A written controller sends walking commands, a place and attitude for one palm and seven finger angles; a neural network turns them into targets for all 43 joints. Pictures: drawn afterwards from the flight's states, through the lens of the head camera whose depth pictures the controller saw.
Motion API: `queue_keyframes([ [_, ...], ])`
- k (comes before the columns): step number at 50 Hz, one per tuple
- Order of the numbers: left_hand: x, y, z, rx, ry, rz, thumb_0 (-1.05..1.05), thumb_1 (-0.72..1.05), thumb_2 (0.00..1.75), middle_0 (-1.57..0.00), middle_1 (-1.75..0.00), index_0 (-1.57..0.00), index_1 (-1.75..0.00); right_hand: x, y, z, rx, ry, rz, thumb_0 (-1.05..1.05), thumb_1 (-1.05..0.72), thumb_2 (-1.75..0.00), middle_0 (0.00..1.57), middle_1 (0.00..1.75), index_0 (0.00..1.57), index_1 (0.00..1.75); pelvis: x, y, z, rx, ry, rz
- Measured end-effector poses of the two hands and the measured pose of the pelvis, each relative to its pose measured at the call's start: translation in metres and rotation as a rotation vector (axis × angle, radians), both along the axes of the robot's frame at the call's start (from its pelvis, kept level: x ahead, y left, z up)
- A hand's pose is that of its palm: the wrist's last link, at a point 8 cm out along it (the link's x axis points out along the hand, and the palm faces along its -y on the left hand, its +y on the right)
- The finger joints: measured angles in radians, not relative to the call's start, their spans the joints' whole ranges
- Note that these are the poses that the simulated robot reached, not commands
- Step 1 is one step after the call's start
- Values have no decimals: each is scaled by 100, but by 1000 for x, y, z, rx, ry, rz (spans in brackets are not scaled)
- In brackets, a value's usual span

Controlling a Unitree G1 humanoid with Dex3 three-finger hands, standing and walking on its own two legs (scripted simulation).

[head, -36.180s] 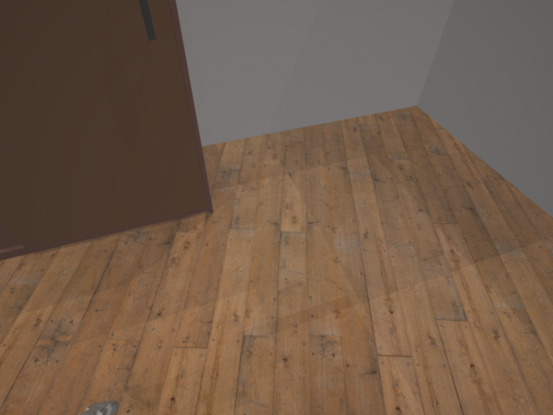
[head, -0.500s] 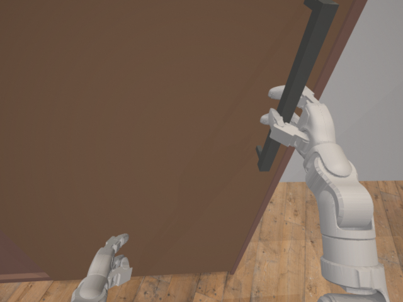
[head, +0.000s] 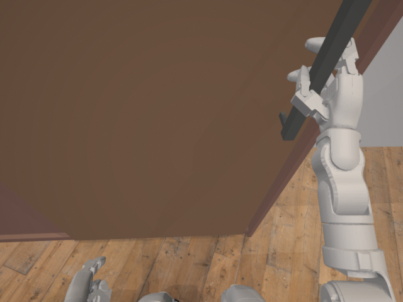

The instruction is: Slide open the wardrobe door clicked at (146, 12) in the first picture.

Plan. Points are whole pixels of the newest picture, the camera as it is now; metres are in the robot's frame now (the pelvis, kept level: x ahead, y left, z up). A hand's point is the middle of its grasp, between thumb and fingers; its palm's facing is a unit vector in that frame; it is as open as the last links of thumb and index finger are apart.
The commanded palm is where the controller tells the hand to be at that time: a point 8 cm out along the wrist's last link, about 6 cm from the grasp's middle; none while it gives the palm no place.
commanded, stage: step sideways, sliding the door along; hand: right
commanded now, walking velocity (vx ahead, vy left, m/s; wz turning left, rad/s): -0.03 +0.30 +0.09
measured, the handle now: (317, 58) +0.43 -0.16 +0.26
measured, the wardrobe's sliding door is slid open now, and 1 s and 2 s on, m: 0.03 0.26 0.54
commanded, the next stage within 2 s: none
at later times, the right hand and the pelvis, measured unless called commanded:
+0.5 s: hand (249, 90) +0.39 -0.05 +0.22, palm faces +0.24 +0.97 -0.08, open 6.2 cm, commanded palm +0.36 -0.04 +0.22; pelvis +0.03 +0.12 -0.01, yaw +0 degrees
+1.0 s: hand (146, 90) +0.38 +0.10 +0.23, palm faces +0.11 +0.99 -0.05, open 6.2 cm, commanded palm +0.36 +0.10 +0.21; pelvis +0.04 +0.24 +0.01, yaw +2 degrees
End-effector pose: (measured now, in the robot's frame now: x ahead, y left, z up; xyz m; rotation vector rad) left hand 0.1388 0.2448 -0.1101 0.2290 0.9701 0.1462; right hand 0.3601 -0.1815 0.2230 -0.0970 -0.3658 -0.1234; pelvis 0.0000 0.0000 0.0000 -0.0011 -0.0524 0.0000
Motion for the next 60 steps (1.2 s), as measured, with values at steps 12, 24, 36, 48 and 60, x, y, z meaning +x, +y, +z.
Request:
queue_keyframes([
  [12,53,-17,28,-76,-101,-76,1,91,90,-20,-30,-19,-30,6,27,-4,37,-81,110,-2,-74,-85,46,140,23,135,10,22,11,65,6,27],
  [24,112,28,20,-205,-217,-220,1,90,90,-21,-30,-20,-30,2,73,-4,-22,-103,-73,-5,-71,-85,46,140,25,133,33,118,-5,49,-11,16],
  [36,113,121,31,-34,-190,-132,1,91,90,-20,-30,-19,-30,1,143,-7,36,-148,58,-2,-75,-81,46,140,23,127,30,145,-1,45,10,-22],
  [48,98,163,36,-142,-163,-150,1,90,90,-20,-30,-20,-30,-4,218,-5,28,-124,76,-1,-75,-82,44,140,23,133,41,222,14,81,-1,42],
  [60,108,251,27,-118,-245,-95,1,91,90,-20,-30,-20,-30,-11,301,-4,12,-112,52,-2,-75,-82,47,140,22,133,23,285,7,-19,40,29],
])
